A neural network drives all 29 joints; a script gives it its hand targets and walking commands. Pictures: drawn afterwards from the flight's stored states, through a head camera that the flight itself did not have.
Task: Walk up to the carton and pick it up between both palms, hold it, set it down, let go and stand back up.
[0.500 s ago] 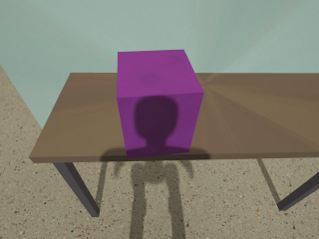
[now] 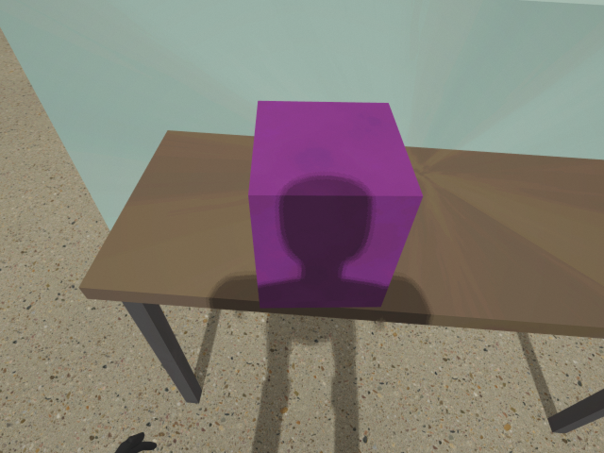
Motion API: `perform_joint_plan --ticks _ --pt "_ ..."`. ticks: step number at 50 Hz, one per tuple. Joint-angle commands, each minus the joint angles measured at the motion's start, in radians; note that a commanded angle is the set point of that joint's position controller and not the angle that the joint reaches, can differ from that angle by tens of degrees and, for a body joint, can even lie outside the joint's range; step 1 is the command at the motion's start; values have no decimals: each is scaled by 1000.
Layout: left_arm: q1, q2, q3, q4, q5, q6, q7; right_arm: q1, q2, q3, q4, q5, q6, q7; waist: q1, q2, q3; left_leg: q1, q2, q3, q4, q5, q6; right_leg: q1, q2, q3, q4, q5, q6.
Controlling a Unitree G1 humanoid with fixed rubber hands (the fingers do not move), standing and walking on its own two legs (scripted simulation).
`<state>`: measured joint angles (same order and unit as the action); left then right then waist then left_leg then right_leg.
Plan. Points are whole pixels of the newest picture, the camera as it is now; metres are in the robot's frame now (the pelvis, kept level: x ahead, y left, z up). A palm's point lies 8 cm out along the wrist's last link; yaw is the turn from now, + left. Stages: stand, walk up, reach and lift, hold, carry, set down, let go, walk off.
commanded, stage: walk up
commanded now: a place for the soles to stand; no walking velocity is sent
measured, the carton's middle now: (322, 208) +0.47 -0.02 +0.07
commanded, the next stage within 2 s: reach and lift in 0.66 s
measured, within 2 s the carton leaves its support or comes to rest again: neither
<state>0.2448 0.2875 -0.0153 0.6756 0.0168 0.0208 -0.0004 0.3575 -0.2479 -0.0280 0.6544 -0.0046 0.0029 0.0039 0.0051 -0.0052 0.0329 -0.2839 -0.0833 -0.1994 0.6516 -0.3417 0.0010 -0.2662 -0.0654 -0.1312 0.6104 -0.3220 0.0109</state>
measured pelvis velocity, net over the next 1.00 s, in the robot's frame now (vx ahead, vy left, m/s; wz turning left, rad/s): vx -0.02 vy -0.03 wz -0.13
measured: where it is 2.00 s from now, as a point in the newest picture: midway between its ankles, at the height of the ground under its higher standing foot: outside the picture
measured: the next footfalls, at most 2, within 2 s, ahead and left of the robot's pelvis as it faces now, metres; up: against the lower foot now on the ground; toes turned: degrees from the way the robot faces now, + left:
none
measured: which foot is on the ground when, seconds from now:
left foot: down 0.00-1.00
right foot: down 0.00-1.00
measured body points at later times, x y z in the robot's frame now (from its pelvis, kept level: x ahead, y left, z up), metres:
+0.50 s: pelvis +0.00 +0.00 +0.00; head +0.01 +0.01 +0.45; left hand +0.08 +0.27 -0.12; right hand +0.13 -0.26 -0.10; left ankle +0.01 +0.12 -0.73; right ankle +0.00 -0.13 -0.73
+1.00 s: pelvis -0.02 -0.03 +0.01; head -0.01 -0.01 +0.46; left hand +0.19 +0.23 -0.07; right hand +0.13 -0.26 -0.08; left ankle +0.01 +0.12 -0.73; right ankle +0.00 -0.13 -0.73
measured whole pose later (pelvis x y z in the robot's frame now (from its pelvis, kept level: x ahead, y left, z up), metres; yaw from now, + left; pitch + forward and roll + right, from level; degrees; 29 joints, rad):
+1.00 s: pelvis -0.02 -0.03 +0.01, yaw -8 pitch -5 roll +0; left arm 0.13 0.28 0.09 0.49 -0.01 0.25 0.03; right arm 0.10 -0.15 -0.03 0.85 -0.06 -0.23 0.03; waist 0.04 -0.04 0.09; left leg -0.14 0.02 -0.08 0.50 -0.27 -0.04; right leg -0.19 0.03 -0.02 0.50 -0.22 -0.03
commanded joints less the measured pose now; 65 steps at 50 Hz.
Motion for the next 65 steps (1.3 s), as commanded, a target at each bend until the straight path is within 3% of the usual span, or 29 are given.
perform_joint_plan --ticks 1,33,34,35,36,38,40,42,45,50,56,65 --pt "-2 147 48 -90 1 -19 9 15 -163 -49 -99 0 -23 -9 10 41 -52 -109 94 -116 -123 278 49 138 -79 96 -72 159 -68" --pt "60 173 67 -81 7 -15 9 -34 -171 -58 -120 -4 -9 -10 17 31 -24 -151 62 -129 -96 182 52 142 -103 81 -90 62 -91" --pt "-390 199 109 -284 -35 108 40 -479 -54 -113 156 -127 -172 -3 -33 125 -69 -220 145 212 -94 70 -35 -43 60 50 48 -10 -64" --pt "-325 137 91 -283 -27 161 57 -440 -106 -129 248 -121 -231 23 -28 112 6 -307 138 182 -126 34 -34 61 49 44 46 -7 -58" --pt "-268 131 107 -294 -14 184 54 -423 -109 -138 265 -120 -242 32 -14 41 -73 -312 134 176 -88 122 -30 145 43 32 73 37 -44" --pt "-193 132 123 -317 -4 198 55 -358 -119 -94 290 -91 -287 34 -1 52 -132 -248 127 194 -94 223 -28 184 57 17 45 98 -42" --pt "-129 141 132 -316 -17 209 50 -360 -124 -87 276 -75 -322 35 17 62 -173 -126 108 214 -115 303 -37 203 77 22 -32 138 -43" --pt "-64 143 146 -294 -24 218 41 -361 -117 -73 237 -60 -325 28 35 32 -157 -50 80 233 -164 327 -33 255 88 38 -117 163 -34" --pt "-26 144 174 -256 -21 223 35 -368 -80 -45 153 -46 -294 18 70 -17 -118 -50 43 262 -224 284 -16 339 70 84 -194 161 -16" --pt "-93 135 176 -258 -34 212 40 -378 -9 -13 -25 -40 -236 13 112 -8 -16 -59 37 295 -320 170 2 327 59 114 -278 14 -12" --pt "-177 112 159 -347 -44 149 55 -327 17 -3 -120 -24 -199 14 84 43 -14 -55 52 311 -364 122 6 337 57 136 -288 0 -16" --pt "-103 66 88 -430 -93 31 74 -282 -5 -40 -125 -6 -240 16 56 28 -68 39 63 288 -372 263 -20 334 76 128 -314 109 -23"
